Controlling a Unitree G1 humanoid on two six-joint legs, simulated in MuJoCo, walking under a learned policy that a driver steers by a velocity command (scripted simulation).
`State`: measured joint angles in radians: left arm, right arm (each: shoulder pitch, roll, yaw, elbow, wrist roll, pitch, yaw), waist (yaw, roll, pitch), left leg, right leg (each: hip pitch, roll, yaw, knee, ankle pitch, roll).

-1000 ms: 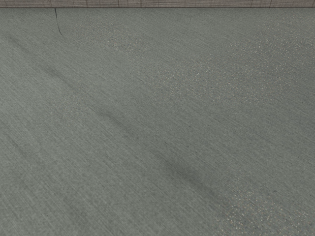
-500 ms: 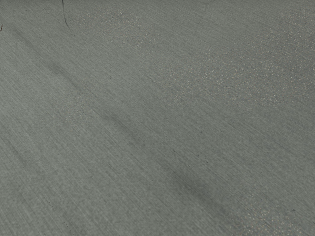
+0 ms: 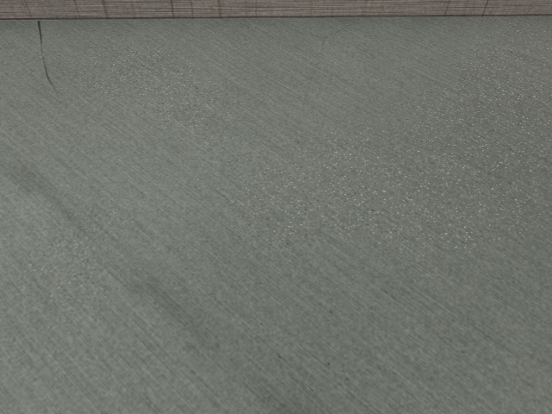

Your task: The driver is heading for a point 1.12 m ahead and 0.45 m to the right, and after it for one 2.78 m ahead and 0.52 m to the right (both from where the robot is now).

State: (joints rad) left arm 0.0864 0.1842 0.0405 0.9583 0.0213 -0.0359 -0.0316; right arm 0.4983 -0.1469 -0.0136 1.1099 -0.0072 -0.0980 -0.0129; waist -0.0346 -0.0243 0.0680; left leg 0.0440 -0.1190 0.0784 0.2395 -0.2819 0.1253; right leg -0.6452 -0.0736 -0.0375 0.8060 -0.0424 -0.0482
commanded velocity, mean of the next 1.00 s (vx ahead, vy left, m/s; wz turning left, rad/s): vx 0.50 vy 0.00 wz -0.49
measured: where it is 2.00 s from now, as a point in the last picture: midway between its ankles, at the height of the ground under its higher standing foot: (392, 257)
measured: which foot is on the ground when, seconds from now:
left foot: down 0.00-0.18, up 0.20-0.76, down 0.78-1.00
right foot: up 0.00-0.16, down 0.18-0.78, up 0.80-1.00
